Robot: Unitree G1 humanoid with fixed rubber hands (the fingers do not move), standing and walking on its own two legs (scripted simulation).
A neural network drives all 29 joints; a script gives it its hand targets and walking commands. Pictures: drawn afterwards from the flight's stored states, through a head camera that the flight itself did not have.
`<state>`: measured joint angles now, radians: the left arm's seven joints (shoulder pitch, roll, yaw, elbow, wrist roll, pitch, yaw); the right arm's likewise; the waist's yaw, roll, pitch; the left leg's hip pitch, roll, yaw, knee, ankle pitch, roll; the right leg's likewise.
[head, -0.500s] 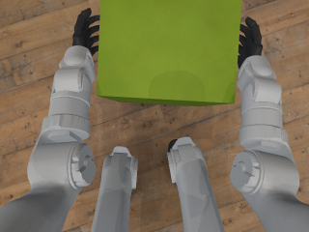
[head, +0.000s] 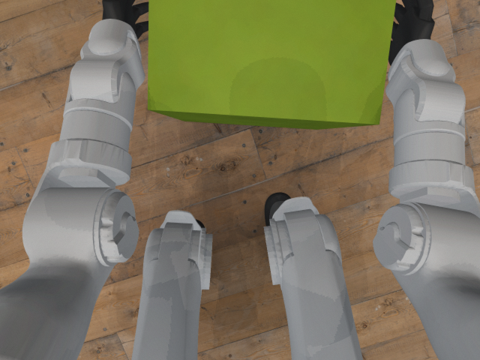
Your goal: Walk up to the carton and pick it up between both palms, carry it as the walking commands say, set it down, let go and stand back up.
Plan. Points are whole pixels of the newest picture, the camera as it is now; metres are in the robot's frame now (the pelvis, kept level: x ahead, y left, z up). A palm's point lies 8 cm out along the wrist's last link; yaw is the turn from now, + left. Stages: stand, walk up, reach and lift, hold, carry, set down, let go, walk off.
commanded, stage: set down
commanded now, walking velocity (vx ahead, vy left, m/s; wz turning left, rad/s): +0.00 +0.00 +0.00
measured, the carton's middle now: (261, 40) +0.55 -0.10 -0.22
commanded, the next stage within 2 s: none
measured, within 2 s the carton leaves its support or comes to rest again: rests again in 0.78 s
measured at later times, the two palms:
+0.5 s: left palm (131, 30) +0.57 +0.09 -0.18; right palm (391, 41) +0.51 -0.27 -0.18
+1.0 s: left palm (135, 39) +0.56 +0.09 -0.20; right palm (382, 51) +0.50 -0.27 -0.20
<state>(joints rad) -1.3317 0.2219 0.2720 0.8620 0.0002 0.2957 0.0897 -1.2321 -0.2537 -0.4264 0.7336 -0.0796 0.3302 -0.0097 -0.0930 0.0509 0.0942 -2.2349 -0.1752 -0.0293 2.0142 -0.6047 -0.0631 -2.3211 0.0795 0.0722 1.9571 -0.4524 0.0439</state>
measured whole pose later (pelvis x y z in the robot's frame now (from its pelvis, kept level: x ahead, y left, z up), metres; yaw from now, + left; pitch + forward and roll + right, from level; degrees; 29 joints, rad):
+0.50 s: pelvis +0.00 +0.00 -0.03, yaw +0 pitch +41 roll +0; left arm -1.41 0.27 0.15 0.94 -0.09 0.26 0.14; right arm -1.30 -0.33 -0.38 0.85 0.01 0.26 -0.02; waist -0.11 0.04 0.25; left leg -2.23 -0.19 -0.03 2.16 -0.65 -0.05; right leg -2.30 0.03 0.03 2.10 -0.52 0.03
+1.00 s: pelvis +0.00 +0.00 -0.04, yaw +0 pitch +38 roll +0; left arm -1.47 0.29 0.13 1.04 -0.08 0.23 0.13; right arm -1.35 -0.35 -0.35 0.94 0.02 0.24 -0.02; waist -0.11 0.04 0.33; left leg -2.22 -0.17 -0.02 2.20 -0.64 -0.05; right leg -2.28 0.01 0.02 2.14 -0.51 0.01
